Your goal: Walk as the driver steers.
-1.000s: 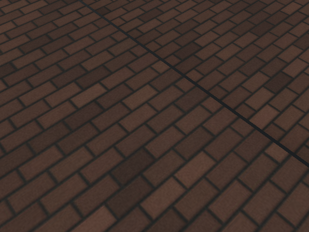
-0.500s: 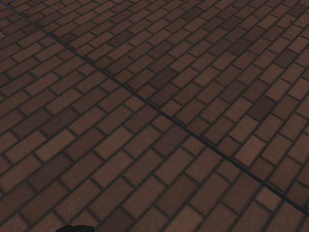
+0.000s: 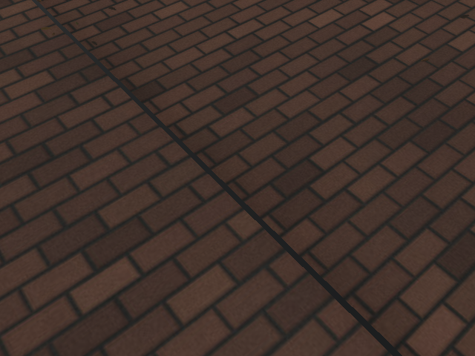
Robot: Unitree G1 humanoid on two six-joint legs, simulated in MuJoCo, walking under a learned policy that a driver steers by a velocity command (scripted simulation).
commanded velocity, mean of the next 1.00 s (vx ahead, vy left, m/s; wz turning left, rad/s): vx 0.50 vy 0.00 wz -0.50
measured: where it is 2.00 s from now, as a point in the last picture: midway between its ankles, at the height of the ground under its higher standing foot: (356, 225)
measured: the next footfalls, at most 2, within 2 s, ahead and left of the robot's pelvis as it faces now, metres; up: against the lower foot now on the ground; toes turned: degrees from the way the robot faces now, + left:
left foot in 0.08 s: +0.21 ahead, +0.10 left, +0.00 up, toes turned +1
right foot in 0.62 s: +0.44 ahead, -0.13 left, +0.00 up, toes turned -26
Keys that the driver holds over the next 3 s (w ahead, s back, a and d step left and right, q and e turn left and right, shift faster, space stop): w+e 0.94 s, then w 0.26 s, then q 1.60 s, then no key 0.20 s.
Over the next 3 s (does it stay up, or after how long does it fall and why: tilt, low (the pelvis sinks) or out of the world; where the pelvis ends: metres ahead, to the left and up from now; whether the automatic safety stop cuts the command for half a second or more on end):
stays up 1.00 -0.29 -0.14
